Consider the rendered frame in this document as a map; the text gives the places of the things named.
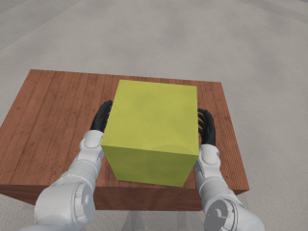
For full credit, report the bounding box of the right robot hand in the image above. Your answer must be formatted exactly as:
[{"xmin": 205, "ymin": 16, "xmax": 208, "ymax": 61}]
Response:
[{"xmin": 197, "ymin": 108, "xmax": 216, "ymax": 146}]

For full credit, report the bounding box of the left robot forearm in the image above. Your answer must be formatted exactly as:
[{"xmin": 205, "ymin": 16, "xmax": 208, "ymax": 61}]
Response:
[{"xmin": 34, "ymin": 130, "xmax": 105, "ymax": 223}]

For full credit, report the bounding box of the robot left upper arm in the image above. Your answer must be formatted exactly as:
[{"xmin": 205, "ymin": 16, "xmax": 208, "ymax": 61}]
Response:
[{"xmin": 16, "ymin": 182, "xmax": 95, "ymax": 231}]

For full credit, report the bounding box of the right robot forearm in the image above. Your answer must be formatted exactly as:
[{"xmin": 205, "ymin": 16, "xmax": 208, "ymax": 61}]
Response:
[{"xmin": 193, "ymin": 144, "xmax": 246, "ymax": 217}]

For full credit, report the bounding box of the left robot hand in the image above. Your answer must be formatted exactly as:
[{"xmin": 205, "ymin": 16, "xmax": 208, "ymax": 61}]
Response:
[{"xmin": 90, "ymin": 100, "xmax": 114, "ymax": 133}]

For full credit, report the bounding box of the pedestal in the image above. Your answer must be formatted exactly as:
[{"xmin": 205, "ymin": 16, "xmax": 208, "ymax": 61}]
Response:
[{"xmin": 0, "ymin": 69, "xmax": 250, "ymax": 212}]

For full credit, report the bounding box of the robot right upper arm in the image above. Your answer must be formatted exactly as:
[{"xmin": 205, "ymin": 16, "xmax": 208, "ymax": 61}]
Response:
[{"xmin": 203, "ymin": 198, "xmax": 265, "ymax": 231}]

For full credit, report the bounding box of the carton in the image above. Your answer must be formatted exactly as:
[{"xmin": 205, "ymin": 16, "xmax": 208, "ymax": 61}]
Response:
[{"xmin": 100, "ymin": 79, "xmax": 199, "ymax": 188}]

